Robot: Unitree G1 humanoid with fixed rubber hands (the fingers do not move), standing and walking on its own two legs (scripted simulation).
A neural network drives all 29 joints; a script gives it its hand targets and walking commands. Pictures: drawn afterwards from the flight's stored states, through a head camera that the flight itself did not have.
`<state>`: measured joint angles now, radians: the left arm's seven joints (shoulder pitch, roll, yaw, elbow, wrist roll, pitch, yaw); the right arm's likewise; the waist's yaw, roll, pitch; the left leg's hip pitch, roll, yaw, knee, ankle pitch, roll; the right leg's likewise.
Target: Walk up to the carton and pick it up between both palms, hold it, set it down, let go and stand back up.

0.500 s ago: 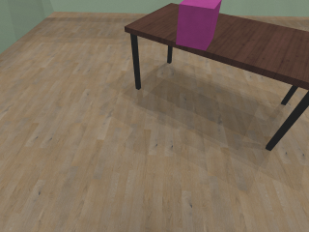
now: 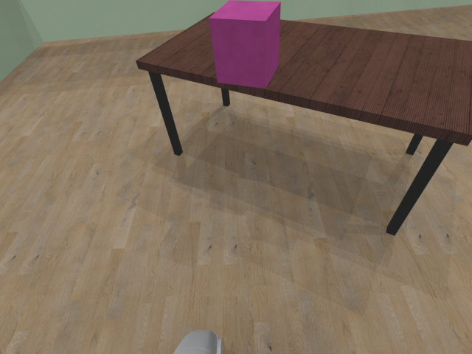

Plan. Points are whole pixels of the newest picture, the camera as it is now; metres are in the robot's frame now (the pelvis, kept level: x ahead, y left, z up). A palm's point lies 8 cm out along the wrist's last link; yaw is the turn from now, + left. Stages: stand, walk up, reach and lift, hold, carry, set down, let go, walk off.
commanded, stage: walk up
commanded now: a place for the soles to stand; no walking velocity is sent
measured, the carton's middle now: (247, 44) +1.19 +0.05 +0.00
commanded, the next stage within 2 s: none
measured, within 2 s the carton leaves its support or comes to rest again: neither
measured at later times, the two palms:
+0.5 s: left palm (129, 268) +0.30 +0.29 -0.11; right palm (364, 302) +0.25 -0.21 -0.12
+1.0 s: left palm (178, 184) +0.55 +0.23 -0.11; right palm (366, 222) +0.45 -0.26 -0.13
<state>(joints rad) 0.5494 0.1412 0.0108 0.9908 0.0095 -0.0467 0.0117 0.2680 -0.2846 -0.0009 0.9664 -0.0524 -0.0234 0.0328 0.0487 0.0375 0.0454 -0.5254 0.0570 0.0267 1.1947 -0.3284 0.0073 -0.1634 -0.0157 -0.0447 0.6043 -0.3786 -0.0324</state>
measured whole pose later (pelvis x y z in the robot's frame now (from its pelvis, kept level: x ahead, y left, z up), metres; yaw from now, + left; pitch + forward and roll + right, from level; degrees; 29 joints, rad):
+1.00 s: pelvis +0.50 -0.01 +0.01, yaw -5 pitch -5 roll +3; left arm 0.37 0.18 0.01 0.83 0.02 -0.07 0.05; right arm 0.46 -0.26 -0.03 0.91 -0.04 -0.01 0.03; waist 0.02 0.00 0.09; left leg -0.41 0.03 0.01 1.20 -0.35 0.01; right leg -0.20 -0.06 -0.10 0.55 -0.27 -0.05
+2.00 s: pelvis +0.70 +0.08 +0.00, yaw -1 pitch -2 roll +1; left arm 0.18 0.20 -0.03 0.89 0.00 0.00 0.03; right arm 0.25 -0.24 0.03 0.87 -0.02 0.03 -0.02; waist -0.02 0.01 0.06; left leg -0.26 0.00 0.06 0.55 -0.25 0.02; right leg -0.31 -0.01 -0.06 0.59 -0.26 -0.05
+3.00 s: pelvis +0.74 +0.16 +0.00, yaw -9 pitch -1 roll +0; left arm 0.46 0.18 0.03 1.00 0.03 -0.03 0.08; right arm 0.26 -0.35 -0.01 0.93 -0.07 0.07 0.04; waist 0.04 0.08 0.06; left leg -0.52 0.10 -0.03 0.97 -0.32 -0.09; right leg -0.25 -0.04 0.10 0.50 -0.25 0.04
